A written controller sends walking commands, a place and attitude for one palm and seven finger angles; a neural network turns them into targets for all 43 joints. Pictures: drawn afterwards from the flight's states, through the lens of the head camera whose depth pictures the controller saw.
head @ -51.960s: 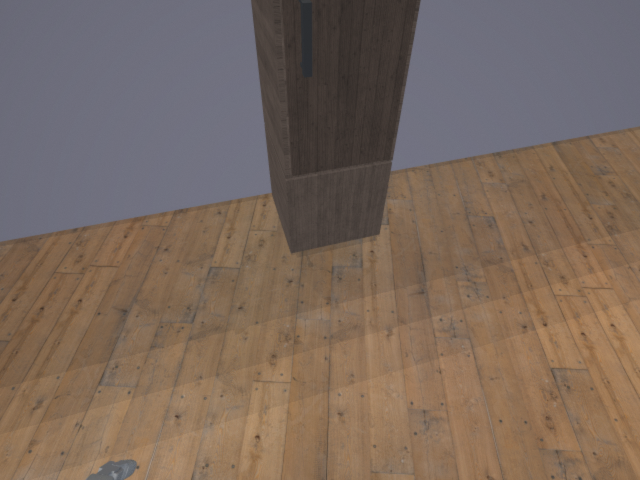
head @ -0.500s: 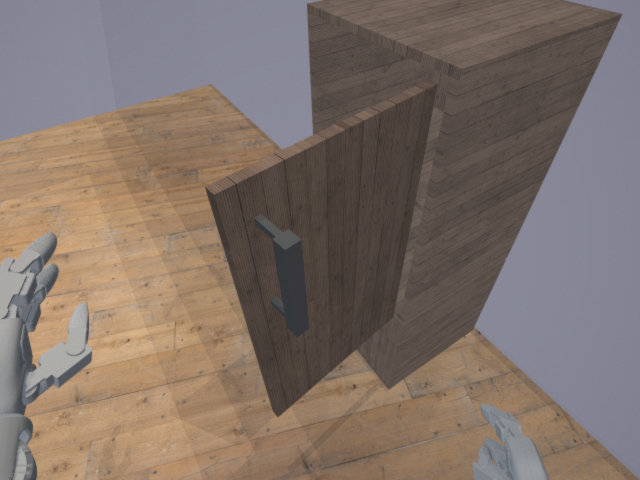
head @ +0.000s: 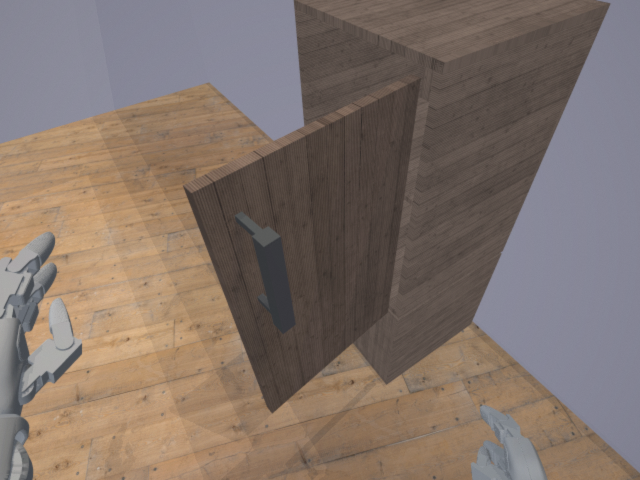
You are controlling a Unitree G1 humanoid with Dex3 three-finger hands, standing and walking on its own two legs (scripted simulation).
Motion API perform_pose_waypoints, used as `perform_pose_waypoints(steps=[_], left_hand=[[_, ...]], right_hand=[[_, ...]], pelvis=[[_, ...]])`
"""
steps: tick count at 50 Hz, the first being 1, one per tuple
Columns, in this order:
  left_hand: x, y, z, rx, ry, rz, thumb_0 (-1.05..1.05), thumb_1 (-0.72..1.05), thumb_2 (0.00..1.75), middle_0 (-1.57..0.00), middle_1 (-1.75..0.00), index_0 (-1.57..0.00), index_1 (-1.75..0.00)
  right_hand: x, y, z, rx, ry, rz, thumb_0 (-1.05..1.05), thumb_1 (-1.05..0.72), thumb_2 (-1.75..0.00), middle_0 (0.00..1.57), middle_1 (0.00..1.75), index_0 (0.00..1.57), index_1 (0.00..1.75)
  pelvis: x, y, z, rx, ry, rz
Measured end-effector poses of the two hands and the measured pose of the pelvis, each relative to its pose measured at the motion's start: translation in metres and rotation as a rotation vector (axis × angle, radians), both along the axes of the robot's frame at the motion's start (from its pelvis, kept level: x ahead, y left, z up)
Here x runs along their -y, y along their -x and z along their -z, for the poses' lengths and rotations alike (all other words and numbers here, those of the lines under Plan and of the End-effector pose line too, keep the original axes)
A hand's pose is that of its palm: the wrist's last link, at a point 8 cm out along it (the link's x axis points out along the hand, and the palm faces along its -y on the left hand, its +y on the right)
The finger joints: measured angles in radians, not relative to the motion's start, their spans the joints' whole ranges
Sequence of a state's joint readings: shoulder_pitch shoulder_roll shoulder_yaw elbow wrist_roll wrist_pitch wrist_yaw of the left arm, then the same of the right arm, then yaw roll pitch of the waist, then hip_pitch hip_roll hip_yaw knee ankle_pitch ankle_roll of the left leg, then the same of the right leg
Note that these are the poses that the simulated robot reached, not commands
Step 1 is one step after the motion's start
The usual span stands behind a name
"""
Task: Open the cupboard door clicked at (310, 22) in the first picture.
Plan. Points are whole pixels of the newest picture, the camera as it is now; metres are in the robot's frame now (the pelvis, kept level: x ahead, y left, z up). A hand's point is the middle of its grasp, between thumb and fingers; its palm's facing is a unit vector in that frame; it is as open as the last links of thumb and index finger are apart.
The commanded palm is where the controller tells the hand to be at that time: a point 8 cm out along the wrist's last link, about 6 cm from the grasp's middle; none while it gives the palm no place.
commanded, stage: step back with the hand held close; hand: left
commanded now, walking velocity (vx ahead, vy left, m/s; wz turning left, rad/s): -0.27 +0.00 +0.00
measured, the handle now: (266, 275) +0.33 +0.11 +0.10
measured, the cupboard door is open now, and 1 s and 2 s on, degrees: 98 98 98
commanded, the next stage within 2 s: stop stepping back and stand still in 0.98 s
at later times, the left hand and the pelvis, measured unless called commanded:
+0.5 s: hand out of the picture +0.13 +0.30 +0.15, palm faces +0.35 -0.79 -0.51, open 7.4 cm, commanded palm +0.07 +0.34 +0.17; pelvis -0.08 +0.04 -0.01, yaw -1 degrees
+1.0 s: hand out of the picture +0.03 +0.34 +0.17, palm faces +0.45 -0.79 -0.42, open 7.4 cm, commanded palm -0.04 +0.37 +0.17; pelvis -0.18 +0.07 -0.01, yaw +0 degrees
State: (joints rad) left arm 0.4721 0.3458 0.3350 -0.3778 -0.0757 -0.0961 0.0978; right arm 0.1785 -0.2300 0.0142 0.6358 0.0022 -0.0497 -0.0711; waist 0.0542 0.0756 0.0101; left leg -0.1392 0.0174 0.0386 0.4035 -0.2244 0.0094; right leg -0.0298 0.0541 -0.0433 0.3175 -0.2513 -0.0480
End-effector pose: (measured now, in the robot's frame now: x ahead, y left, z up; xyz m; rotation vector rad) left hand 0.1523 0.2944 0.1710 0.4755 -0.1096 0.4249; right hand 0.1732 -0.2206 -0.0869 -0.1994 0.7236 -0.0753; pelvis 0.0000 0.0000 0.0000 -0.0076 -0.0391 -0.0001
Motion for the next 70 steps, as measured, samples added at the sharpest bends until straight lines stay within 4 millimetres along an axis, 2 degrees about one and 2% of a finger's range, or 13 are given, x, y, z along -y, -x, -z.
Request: perform_pose_waypoints(steps=[4, 10, 16, 24, 31, 37, 42, 47, 52, 58, 63, 66, 70], left_hand=[[-0.004, -0.001, -0.003, -0.011, -0.049, 0.022, 0.01, 0.89, 0.9, -0.21, -0.31, -0.21, -0.31], [-0.006, 0.0, 0.01, -0.078, -0.049, 0.079, 0.01, 0.89, 0.9, -0.21, -0.31, -0.21, -0.31], [-0.017, 0.013, 0.008, -0.063, -0.074, 0.125, 0.01, 0.89, 0.9, -0.21, -0.31, -0.22, -0.31], [-0.039, 0.052, -0.002, 0.032, -0.122, 0.125, 0.01, 0.89, 0.9, -0.21, -0.31, -0.22, -0.31], [-0.054, 0.1, -0.001, 0.074, -0.147, 0.046, 0.01, 0.89, 0.9, -0.21, -0.31, -0.22, -0.31], [-0.056, 0.14, 0.006, 0.113, -0.1, 0.003, 0.01, 0.89, 0.9, -0.21, -0.31, -0.22, -0.31], [-0.067, 0.152, 0.011, 0.186, -0.064, 0.03, 0.01, 0.89, 0.9, -0.21, -0.31, -0.22, -0.31], [-0.082, 0.158, -0.005, 0.205, -0.108, 0.039, 0.01, 0.89, 0.9, -0.21, -0.31, -0.22, -0.31], [-0.072, 0.175, -0.019, 0.213, -0.098, 0.107, 0.01, 0.89, 0.9, -0.2, -0.31, -0.21, -0.31], [-0.048, 0.195, -0.015, 0.173, -0.062, 0.183, 0.01, 0.89, 0.9, -0.2, -0.31, -0.21, -0.31], [-0.029, 0.229, -0.011, 0.108, -0.142, 0.223, 0.01, 0.89, 0.9, -0.21, -0.31, -0.22, -0.31], [-0.028, 0.249, -0.019, 0.102, -0.159, 0.216, 0.01, 0.89, 0.9, -0.21, -0.31, -0.22, -0.31], [-0.043, 0.26, -0.017, 0.153, -0.14, 0.13, 0.01, 0.89, 0.9, -0.21, -0.31, -0.22, -0.31]], right_hand=[[0.006, 0.006, -0.001, -0.019, 0.012, 0.031, 0.02, -0.9, -0.9, 0.21, 0.3, 0.21, 0.3], [0.013, 0.023, -0.004, -0.044, 0.044, 0.099, 0.02, -0.9, -0.9, 0.2, 0.3, 0.21, 0.3], [0.007, 0.049, -0.01, -0.052, 0.075, 0.138, 0.02, -0.9, -0.9, 0.2, 0.3, 0.2, 0.29], [-0.017, 0.084, -0.013, -0.018, 0.085, 0.111, 0.02, -0.9, -0.9, 0.2, 0.3, 0.2, 0.29], [-0.037, 0.112, 0.001, -0.003, 0.058, 0.05, 0.02, -0.9, -0.9, 0.21, 0.3, 0.21, 0.3], [-0.045, 0.136, 0.01, -0.038, 0.063, 0.006, 0.02, -0.9, -0.9, 0.21, 0.3, 0.21, 0.3], [-0.05, 0.158, 0.007, -0.049, 0.124, 0.012, 0.02, -0.9, -0.9, 0.21, 0.3, 0.21, 0.3], [-0.064, 0.184, -0.003, -0.022, 0.1, 0.025, 0.02, -0.9, -0.9, 0.21, 0.3, 0.21, 0.3], [-0.071, 0.212, -0.016, -0.004, 0.058, 0.048, 0.02, -0.9, -0.9, 0.21, 0.3, 0.21, 0.3], [-0.061, 0.246, -0.019, 0.019, 0.051, 0.065, 0.02, -0.9, -0.9, 0.21, 0.3, 0.21, 0.3], [-0.038, 0.278, -0.002, 0.017, 0.045, 0.077, 0.01, -0.9, -0.9, 0.21, 0.3, 0.21, 0.3], [-0.025, 0.305, 0.004, -0.042, 0.048, 0.115, 0.01, -0.9, -0.9, 0.21, 0.3, 0.21, 0.3], [-0.011, 0.333, 0.006, -0.072, 0.078, 0.168, 0.02, -0.9, -0.9, 0.21, 0.3, 0.21, 0.3]], pelvis=[[-0.002, 0.006, 0.001, -0.032, 0.01, 0.005], [-0.013, 0.018, 0.002, -0.058, 0.01, 0.023], [-0.025, 0.037, 0.004, -0.058, 0.012, 0.031], [-0.042, 0.071, 0.01, -0.044, 0.017, 0.025], [-0.048, 0.103, 0.019, -0.023, 0.026, -0.021], [-0.051, 0.126, 0.022, -0.018, 0.028, -0.044], [-0.063, 0.145, 0.027, -0.026, 0.029, -0.051], [-0.068, 0.172, 0.016, -0.031, 0.061, -0.032], [-0.067, 0.192, 0.006, -0.067, 0.079, 0.024], [-0.058, 0.227, 0.004, -0.105, 0.07, 0.038], [-0.046, 0.262, 0.018, -0.098, 0.011, 0.064], [-0.045, 0.264, 0.013, -0.083, 0.0, 0.082], [-0.045, 0.262, 0.012, -0.063, -0.018, 0.08]])
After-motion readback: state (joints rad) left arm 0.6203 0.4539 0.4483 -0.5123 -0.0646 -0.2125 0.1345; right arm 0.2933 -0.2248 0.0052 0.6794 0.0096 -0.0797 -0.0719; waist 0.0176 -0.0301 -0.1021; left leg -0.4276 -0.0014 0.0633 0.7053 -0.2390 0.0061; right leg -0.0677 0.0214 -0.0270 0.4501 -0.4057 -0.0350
